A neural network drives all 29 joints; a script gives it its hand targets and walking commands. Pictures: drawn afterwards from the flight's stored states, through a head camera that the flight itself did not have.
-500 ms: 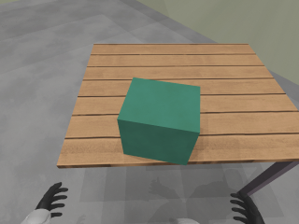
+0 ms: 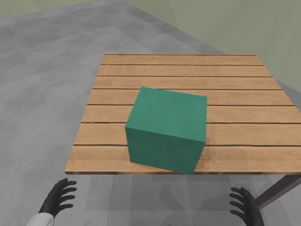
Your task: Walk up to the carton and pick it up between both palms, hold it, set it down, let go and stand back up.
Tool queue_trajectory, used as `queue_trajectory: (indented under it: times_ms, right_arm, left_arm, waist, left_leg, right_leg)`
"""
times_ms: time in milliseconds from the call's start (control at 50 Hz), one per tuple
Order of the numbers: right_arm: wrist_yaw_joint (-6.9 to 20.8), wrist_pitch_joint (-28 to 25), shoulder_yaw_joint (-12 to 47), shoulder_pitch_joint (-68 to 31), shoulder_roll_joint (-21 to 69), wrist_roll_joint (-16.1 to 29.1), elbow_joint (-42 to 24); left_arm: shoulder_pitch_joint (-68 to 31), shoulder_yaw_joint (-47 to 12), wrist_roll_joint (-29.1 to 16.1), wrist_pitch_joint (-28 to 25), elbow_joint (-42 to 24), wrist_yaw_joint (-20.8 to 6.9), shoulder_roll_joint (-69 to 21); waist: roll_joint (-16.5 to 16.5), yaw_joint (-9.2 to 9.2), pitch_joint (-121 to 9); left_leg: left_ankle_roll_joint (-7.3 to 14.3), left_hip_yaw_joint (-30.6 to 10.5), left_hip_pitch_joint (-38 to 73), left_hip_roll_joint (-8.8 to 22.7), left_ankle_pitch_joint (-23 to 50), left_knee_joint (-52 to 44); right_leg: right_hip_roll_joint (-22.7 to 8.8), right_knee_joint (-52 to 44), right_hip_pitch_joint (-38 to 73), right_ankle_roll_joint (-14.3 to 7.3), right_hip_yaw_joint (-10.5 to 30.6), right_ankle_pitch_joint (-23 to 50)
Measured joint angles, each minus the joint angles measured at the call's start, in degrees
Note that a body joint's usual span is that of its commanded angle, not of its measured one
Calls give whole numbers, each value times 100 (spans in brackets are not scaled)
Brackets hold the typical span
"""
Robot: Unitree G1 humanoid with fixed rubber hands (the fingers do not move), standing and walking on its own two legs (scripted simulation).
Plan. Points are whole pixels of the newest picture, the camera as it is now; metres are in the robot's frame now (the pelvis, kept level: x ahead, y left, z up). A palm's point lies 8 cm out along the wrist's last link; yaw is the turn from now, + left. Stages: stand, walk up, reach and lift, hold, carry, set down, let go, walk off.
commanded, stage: reach and lift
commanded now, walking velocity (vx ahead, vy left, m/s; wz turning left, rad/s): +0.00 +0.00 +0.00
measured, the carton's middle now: (166, 130) +0.40 -0.04 -0.02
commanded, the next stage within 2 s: none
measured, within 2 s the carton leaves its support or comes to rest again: neither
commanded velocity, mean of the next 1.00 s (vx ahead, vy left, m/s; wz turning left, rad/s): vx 0.00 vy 0.00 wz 0.00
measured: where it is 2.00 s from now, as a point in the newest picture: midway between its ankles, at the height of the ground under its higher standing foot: outside the picture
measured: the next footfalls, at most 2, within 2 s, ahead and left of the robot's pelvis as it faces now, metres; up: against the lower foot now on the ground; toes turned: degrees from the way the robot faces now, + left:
none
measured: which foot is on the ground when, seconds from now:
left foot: down 0.00-1.00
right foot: down 0.00-1.00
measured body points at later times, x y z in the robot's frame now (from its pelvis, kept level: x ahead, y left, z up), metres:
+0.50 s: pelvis +0.02 +0.02 +0.00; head +0.01 +0.02 +0.45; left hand +0.19 +0.26 +0.02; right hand +0.17 -0.18 +0.01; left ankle -0.04 +0.11 -0.74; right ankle +0.05 -0.12 -0.74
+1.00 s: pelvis +0.02 +0.04 +0.00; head +0.00 +0.04 +0.45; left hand +0.25 +0.25 +0.06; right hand +0.22 -0.19 +0.04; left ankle -0.04 +0.11 -0.74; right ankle +0.05 -0.12 -0.74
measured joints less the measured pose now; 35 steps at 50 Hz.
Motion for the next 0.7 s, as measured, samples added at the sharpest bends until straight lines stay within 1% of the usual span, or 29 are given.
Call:
queue_trajectory:
  times_ms: [80,180,280,320,380,440,520,580,700]
  right_arm:
    - [-89,-149,77,113,143,112,-182]
    - [-261,-206,161,138,415,170,-453]
    - [-513,-205,360,295,548,257,-864]
    - [-562,-279,396,406,607,296,-984]
    - [-634,-399,474,610,663,341,-1162]
    - [-629,-514,471,713,712,411,-1311]
    - [-617,-604,373,647,702,478,-1506]
    - [-598,-643,319,552,642,549,-1652]
    - [-536,-353,253,326,500,697,-1587]
  left_arm:
    - [172,-89,-280,-281,-188,-53,57]
    - [321,-180,-639,-524,-565,-144,216]
    - [371,-144,-766,-651,-765,-344,362]
    - [432,-133,-770,-730,-914,-361,400]
    - [500,-135,-834,-898,-1101,-385,441]
    - [575,-244,-965,-1089,-1268,-340,485]
    - [662,-483,-1081,-1195,-1433,-304,464]
    - [695,-618,-1048,-1259,-1602,-253,423]
    - [616,-651,-1015,-1141,-1821,-152,384]
  waist:
    - [58,14,-64]
    - [86,-28,-101]
    - [93,-80,-34]
    - [83,-89,-30]
    - [59,-52,-14]
    - [41,-78,-23]
    - [56,-160,-55]
    - [52,-196,-87]
    - [35,-170,-92]
  left_leg:
    - [-25,-43,10,5,-41,6]
    - [-30,-118,29,-24,-10,-93]
    - [-9,-169,4,-43,15,-140]
    - [2,-186,-42,-49,9,-124]
    - [27,-184,-84,-59,-15,-90]
    - [58,-205,-151,-74,-61,-2]
    - [108,-210,-189,-90,-143,117]
    - [143,-208,-178,-101,-202,187]
    - [190,-216,-13,-138,-227,142]
  right_leg:
    - [-1,24,23,-3,-36,-76]
    - [-33,-43,66,2,-97,-103]
    - [-50,-171,102,31,-131,-57]
    - [-55,-209,88,43,-140,-39]
    - [-61,-239,76,68,-125,-23]
    - [-74,-243,59,94,-130,-26]
    - [-83,-244,77,128,-109,-37]
    - [-86,-229,112,152,-82,-65]
    - [-93,-328,306,154,-24,-67]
